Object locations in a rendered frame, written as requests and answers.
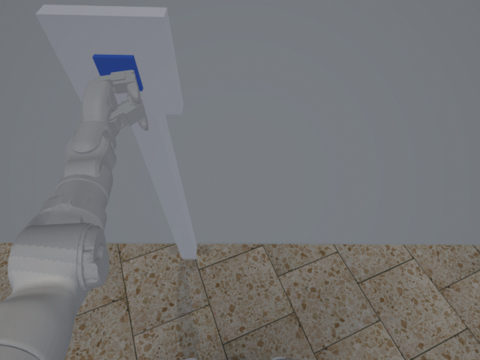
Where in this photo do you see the robot left hand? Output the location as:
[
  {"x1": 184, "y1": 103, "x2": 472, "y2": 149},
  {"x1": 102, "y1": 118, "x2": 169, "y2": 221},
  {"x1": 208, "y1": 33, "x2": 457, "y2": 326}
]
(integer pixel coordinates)
[{"x1": 82, "y1": 70, "x2": 149, "y2": 138}]

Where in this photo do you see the robot left upper arm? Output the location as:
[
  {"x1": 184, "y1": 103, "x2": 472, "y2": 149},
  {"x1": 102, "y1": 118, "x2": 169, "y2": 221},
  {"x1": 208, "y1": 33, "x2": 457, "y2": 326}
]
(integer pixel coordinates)
[{"x1": 0, "y1": 223, "x2": 110, "y2": 360}]

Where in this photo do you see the left robot forearm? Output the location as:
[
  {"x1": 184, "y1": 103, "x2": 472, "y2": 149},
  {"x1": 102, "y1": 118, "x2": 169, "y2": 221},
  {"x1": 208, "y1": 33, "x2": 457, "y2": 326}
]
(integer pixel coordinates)
[{"x1": 7, "y1": 121, "x2": 116, "y2": 289}]

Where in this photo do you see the button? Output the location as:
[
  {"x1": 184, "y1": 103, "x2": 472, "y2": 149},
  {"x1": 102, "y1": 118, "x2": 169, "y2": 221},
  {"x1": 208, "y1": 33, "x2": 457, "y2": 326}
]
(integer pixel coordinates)
[{"x1": 92, "y1": 54, "x2": 143, "y2": 92}]

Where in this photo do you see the panel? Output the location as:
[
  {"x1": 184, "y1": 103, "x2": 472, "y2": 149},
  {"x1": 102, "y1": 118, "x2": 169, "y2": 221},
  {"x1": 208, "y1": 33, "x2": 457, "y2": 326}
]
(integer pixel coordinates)
[{"x1": 35, "y1": 4, "x2": 197, "y2": 260}]

